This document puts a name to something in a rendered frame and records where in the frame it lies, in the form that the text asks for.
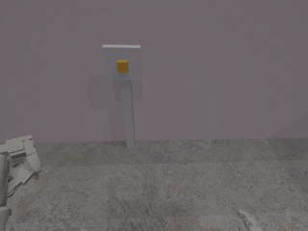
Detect panel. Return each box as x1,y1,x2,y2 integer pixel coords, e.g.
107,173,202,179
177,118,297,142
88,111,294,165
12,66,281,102
102,44,141,148

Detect right robot hand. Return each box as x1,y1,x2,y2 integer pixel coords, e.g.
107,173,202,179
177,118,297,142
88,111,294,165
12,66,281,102
237,209,263,231

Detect robot left forearm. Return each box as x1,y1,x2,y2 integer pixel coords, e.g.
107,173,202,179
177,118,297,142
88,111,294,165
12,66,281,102
0,206,14,231

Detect left robot hand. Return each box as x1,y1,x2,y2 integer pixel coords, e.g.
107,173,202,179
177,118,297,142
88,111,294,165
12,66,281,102
0,135,41,207

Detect button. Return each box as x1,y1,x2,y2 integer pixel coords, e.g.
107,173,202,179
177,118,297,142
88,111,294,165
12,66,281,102
116,60,129,72

